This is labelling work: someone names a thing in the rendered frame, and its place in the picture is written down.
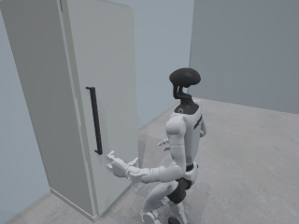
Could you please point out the right robot shin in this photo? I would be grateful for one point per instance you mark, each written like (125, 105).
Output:
(178, 209)

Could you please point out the fridge door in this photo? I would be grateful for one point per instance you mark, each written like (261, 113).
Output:
(101, 43)

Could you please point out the humanoid robot head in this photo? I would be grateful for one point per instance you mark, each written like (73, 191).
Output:
(184, 77)

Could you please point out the left robot upper arm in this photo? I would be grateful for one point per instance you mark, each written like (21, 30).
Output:
(175, 130)

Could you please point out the right robot upper arm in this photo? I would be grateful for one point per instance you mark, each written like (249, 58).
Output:
(203, 129)

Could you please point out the handle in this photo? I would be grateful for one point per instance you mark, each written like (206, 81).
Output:
(96, 121)

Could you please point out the right robot hand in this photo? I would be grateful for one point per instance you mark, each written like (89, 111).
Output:
(165, 141)

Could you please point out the robot left forearm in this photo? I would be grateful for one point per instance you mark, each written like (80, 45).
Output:
(160, 174)

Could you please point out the left robot hand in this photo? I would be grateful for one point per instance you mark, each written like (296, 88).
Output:
(117, 166)

